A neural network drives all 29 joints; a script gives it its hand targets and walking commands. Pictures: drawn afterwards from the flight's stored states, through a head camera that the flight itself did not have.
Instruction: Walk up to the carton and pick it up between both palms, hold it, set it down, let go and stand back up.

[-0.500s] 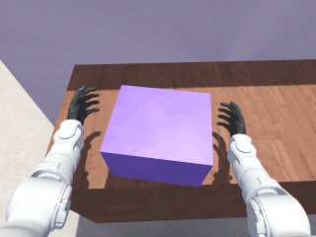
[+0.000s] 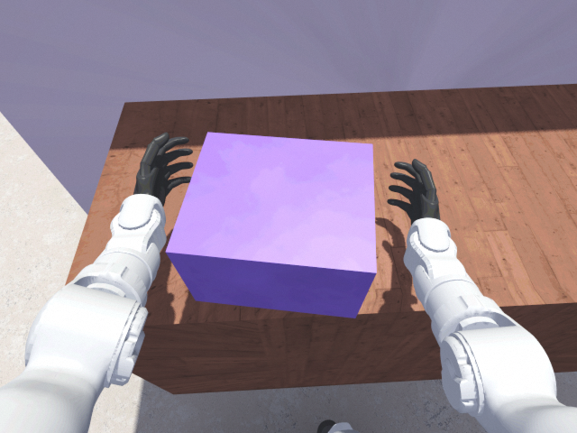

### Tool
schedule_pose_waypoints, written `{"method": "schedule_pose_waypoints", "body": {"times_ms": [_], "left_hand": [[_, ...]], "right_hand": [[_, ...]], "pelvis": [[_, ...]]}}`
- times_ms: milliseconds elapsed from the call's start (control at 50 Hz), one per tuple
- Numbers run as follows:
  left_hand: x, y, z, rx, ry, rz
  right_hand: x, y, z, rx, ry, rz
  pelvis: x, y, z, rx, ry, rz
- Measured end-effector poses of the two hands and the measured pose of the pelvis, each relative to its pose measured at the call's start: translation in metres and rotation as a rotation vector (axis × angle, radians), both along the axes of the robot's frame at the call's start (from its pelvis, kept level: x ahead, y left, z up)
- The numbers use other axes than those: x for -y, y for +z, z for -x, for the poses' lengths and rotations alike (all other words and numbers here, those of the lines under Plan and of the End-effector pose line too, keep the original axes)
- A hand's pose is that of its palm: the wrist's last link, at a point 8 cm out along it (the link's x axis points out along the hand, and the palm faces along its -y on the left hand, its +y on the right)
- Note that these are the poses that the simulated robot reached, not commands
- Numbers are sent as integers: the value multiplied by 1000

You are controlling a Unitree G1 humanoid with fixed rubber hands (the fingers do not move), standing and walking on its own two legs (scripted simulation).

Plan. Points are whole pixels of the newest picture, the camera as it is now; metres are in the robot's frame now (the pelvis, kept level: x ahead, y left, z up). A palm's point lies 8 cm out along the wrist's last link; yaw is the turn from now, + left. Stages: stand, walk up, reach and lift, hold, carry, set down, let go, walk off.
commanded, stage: reach and lift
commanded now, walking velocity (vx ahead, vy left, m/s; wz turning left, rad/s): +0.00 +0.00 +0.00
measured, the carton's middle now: (281, 224) +0.43 -0.02 +0.01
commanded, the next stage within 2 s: none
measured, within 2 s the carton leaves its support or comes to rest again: leaves its support in 1.84 s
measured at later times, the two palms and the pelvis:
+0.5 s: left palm (158, 186) +0.47 +0.15 +0.07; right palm (400, 213) +0.42 -0.19 +0.03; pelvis +0.01 +0.01 +0.00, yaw +0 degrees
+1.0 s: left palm (157, 188) +0.46 +0.15 +0.07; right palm (395, 213) +0.42 -0.19 +0.03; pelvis +0.01 +0.02 +0.01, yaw +1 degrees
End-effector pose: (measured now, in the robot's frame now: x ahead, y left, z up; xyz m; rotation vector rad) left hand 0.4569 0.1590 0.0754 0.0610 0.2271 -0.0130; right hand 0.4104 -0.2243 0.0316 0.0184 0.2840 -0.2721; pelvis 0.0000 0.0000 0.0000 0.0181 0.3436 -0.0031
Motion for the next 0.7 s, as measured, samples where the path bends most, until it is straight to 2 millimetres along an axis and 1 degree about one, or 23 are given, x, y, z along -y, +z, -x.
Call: {"method": "schedule_pose_waypoints", "body": {"times_ms": [240, 480, 700], "left_hand": [[1, -2, -5, -2, -30, -44], [7, -2, -8, 6, -80, -110], [8, 0, -9, 25, -93, -113]], "right_hand": [[-30, -5, -7, -8, 11, -45], [-29, -3, -9, 14, -5, -41], [-31, -4, -9, 10, -10, -35]], "pelvis": [[-4, 0, -6, -8, 5, 3], [-6, 0, -8, -12, 6, 5], [-8, 0, -9, -12, 8, 6]]}}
